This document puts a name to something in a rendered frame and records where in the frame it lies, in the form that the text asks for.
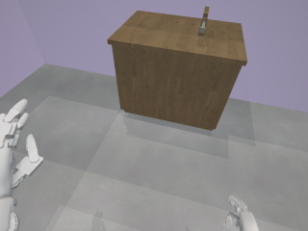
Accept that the right robot hand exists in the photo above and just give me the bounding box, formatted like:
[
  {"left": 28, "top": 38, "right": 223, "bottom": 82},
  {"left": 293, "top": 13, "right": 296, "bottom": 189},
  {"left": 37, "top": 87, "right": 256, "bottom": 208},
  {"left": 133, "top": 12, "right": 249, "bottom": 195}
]
[{"left": 222, "top": 194, "right": 260, "bottom": 231}]

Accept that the tap lever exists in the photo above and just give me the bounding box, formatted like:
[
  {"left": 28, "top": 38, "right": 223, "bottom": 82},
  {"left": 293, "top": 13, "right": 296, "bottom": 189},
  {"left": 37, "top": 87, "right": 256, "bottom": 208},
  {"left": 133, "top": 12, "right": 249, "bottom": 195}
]
[{"left": 199, "top": 20, "right": 206, "bottom": 34}]

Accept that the counter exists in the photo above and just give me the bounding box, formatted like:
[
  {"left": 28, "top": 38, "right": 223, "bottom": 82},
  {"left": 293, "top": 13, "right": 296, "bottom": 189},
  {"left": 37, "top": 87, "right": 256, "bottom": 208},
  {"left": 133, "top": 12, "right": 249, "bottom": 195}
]
[{"left": 107, "top": 6, "right": 247, "bottom": 131}]

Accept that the left robot forearm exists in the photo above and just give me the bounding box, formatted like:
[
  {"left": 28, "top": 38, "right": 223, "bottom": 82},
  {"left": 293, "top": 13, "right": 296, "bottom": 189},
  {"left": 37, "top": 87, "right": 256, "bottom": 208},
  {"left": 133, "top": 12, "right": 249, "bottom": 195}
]
[{"left": 0, "top": 196, "right": 20, "bottom": 231}]

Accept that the left robot hand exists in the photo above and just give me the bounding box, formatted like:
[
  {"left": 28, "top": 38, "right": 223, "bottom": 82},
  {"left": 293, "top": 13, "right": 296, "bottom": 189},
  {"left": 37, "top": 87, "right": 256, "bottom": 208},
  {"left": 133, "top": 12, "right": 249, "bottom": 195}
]
[{"left": 0, "top": 98, "right": 43, "bottom": 197}]

